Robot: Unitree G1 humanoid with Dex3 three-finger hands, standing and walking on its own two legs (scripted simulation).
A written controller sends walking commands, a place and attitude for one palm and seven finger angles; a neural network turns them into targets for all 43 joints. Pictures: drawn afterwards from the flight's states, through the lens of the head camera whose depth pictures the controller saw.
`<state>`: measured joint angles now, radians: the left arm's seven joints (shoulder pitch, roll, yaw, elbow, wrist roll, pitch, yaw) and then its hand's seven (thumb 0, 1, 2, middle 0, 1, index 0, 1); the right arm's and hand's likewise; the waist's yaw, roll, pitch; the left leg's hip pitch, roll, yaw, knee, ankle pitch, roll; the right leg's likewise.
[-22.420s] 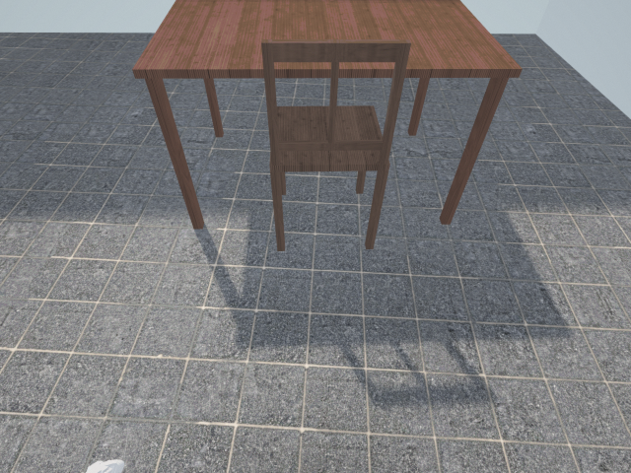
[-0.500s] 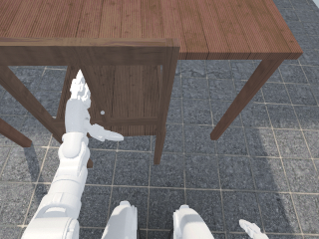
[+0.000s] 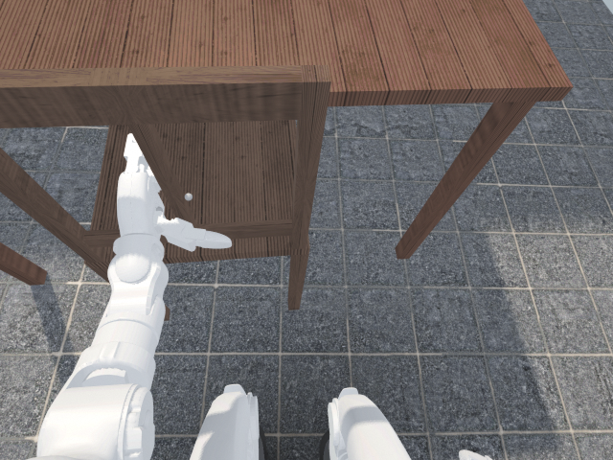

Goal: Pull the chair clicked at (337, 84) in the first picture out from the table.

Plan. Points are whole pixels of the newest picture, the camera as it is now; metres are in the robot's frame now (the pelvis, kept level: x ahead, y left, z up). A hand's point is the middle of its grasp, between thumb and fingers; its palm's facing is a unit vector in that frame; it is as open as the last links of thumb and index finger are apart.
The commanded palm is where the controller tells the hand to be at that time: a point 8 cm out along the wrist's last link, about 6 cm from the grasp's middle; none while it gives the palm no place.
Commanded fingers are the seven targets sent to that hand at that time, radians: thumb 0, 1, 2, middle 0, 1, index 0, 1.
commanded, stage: push the fingers through the gap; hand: left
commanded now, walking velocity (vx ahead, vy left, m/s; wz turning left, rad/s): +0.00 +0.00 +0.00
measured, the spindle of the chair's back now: (170, 185) +0.47 +0.17 +0.01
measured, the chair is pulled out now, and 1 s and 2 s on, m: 0.00 0.00 0.05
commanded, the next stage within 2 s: hook a spindle and tug to test in 0.14 s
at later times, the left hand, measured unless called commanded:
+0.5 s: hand (191, 198) +0.44 +0.14 +0.03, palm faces +0.08 -1.00 -0.03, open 16.2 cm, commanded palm +0.41 +0.18 +0.03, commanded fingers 0.00 -0.50 0.30 -0.31 -0.85 -0.31 -0.85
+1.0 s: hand (186, 194) +0.45 +0.14 +0.03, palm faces +0.07 -1.00 -0.01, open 7.7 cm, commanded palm +0.42 +0.18 +0.03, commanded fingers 0.00 0.84 0.88 -0.50 -1.45 -0.50 -1.45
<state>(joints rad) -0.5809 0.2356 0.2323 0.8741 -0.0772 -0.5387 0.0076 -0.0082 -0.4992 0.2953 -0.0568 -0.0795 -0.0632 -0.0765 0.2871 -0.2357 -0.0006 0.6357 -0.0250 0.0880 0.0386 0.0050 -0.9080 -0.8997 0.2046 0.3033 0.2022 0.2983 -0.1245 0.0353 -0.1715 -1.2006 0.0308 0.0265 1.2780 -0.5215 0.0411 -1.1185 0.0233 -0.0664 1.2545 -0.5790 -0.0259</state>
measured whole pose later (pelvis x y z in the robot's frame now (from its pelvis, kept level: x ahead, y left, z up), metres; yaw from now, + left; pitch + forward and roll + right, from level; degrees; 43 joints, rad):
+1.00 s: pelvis +0.00 +0.00 +0.00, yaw +0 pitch +25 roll -3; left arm -0.58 0.24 0.22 0.87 -0.10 -0.54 0.00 0.00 0.31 0.64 -0.48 -1.40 -0.46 -1.40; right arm 0.28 -0.24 -0.01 0.64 -0.02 0.09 0.04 0.00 -0.91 -0.90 0.20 0.30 0.20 0.30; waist -0.12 0.03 -0.18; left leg -1.20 0.03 0.02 1.28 -0.52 0.04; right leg -1.11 0.02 -0.08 1.25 -0.58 -0.03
